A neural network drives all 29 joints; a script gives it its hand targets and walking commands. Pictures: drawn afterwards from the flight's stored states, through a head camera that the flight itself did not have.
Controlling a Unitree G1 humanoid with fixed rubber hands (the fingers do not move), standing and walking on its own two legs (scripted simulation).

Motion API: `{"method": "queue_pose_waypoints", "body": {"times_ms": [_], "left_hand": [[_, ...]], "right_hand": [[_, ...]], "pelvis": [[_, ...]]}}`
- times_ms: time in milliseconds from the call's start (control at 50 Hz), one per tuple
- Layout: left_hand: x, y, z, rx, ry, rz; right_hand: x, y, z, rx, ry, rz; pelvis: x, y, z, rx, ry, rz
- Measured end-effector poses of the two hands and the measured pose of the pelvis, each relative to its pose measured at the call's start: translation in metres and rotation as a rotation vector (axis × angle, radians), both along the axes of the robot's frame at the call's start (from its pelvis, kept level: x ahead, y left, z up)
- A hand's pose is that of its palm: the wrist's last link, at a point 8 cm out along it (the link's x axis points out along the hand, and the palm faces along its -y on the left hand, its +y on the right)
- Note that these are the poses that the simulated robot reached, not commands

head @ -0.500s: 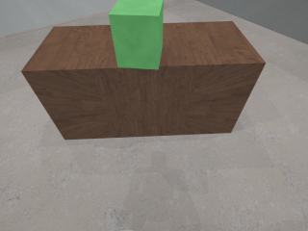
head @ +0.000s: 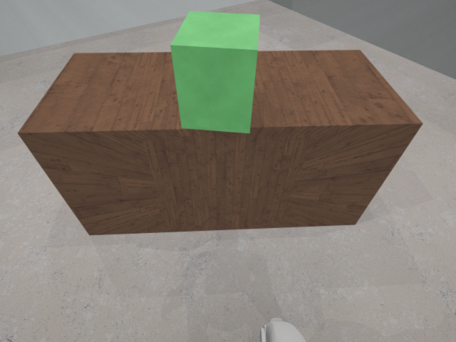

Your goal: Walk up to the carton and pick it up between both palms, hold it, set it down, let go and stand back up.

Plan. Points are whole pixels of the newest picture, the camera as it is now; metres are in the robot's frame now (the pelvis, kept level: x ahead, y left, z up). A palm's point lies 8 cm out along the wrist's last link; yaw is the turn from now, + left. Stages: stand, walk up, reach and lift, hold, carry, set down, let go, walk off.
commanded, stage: walk up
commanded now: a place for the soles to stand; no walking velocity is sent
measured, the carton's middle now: (219, 72) +0.89 +0.01 +0.02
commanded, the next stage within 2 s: none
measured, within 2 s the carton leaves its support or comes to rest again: neither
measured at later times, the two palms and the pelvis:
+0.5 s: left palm out of the picture +0.16 +0.21 -0.13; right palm (359, 264) +0.31 -0.29 -0.12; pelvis +0.20 -0.05 -0.01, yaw +5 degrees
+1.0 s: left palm (157, 208) +0.48 +0.18 -0.13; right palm (354, 235) +0.39 -0.32 -0.15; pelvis +0.39 -0.07 -0.02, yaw +4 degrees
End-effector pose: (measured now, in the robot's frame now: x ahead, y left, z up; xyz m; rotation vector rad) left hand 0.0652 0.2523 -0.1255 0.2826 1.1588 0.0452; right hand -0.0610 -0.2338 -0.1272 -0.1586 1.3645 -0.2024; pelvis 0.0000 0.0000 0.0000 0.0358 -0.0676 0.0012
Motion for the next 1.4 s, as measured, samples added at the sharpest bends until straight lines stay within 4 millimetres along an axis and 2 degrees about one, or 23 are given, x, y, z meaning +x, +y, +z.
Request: {"method": "queue_pose_waypoints", "body": {"times_ms": [80,160,220,280,380,480,540,580,620,660,800,900,980,1060,1160,1220,1400], "left_hand": [[0.054,-0.02,0.006,-0.01,-0.047,-0.029],[0.109,-0.046,0.002,-0.004,-0.093,-0.054],[0.132,-0.058,-0.008,0.015,-0.123,-0.019],[0.126,-0.059,-0.009,0.029,-0.077,0.064],[0.104,-0.053,0.0,0.042,0.027,0.146],[0.094,-0.042,-0.001,0.034,0.108,0.209],[0.102,-0.032,-0.012,0.019,0.147,0.229],[0.114,-0.024,-0.025,0.008,0.167,0.227],[0.132,-0.02,-0.037,-0.005,0.182,0.211],[0.158,-0.018,-0.04,-0.015,0.174,0.19],[0.281,-0.022,-0.013,-0.008,0.031,0.094],[0.358,-0.04,0.002,-0.005,-0.047,0.051],[0.404,-0.065,-0.003,0.007,-0.112,0.045],[0.418,-0.086,-0.008,0.0,-0.117,0.102],[0.418,-0.091,-0.007,0.001,-0.087,0.145],[0.42,-0.086,-0.01,-0.003,-0.078,0.147],[0.421,-0.08,-0.001,-0.004,-0.071,0.174]], "right_hand": [[0.023,-0.011,-0.004,0.021,0.026,-0.003],[0.058,-0.033,-0.018,0.038,0.048,0.006],[0.095,-0.053,-0.034,0.042,0.063,0.045],[0.153,-0.07,-0.035,0.021,0.007,0.096],[0.264,-0.078,-0.013,-0.008,-0.148,0.201],[0.353,-0.062,0.007,-0.007,-0.249,0.285],[0.398,-0.045,0.012,-0.01,-0.3,0.314],[0.422,-0.036,0.009,-0.028,-0.331,0.318],[0.434,-0.031,0.003,-0.043,-0.344,0.289],[0.436,-0.03,0.001,-0.049,-0.326,0.236],[0.416,-0.046,0.012,-0.069,-0.2,0.146],[0.419,-0.065,0.009,-0.058,-0.132,0.114],[0.446,-0.084,-0.014,-0.021,-0.101,0.128],[0.486,-0.092,-0.032,-0.001,-0.101,0.154],[0.536,-0.085,-0.029,0.009,-0.155,0.205],[0.553,-0.081,-0.024,0.01,-0.185,0.219],[0.595,-0.079,-0.003,0.017,-0.234,0.25]], "pelvis": [[0.036,-0.013,-0.001,0.007,0.008,-0.007],[0.078,-0.033,-0.013,0.005,0.013,-0.019],[0.103,-0.048,-0.027,-0.023,0.012,-0.012],[0.122,-0.053,-0.025,-0.035,-0.001,-0.007],[0.156,-0.054,-0.011,-0.055,-0.004,0.032],[0.195,-0.048,-0.005,-0.068,0.001,0.068],[0.223,-0.04,-0.009,-0.072,0.001,0.088],[0.243,-0.031,-0.019,-0.074,0.0,0.099],[0.259,-0.025,-0.027,-0.049,-0.004,0.102],[0.273,-0.023,-0.028,-0.033,-0.003,0.103],[0.319,-0.03,-0.008,-0.014,0.012,0.085],[0.356,-0.045,-0.004,-0.012,0.024,0.072],[0.386,-0.066,-0.018,-0.01,0.022,0.068],[0.402,-0.076,-0.026,-0.036,0.011,0.068],[0.412,-0.079,-0.022,-0.043,0.014,0.091],[0.416,-0.079,-0.021,-0.032,0.012,0.093],[0.432,-0.08,-0.007,-0.032,0.027,0.11]]}}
